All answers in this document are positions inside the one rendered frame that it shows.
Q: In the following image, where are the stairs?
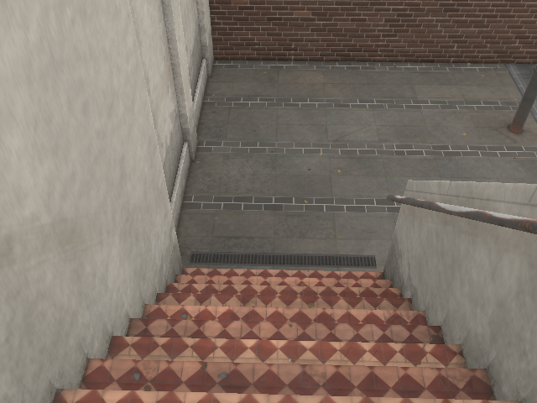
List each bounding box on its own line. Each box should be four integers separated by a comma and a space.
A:
52, 268, 521, 403

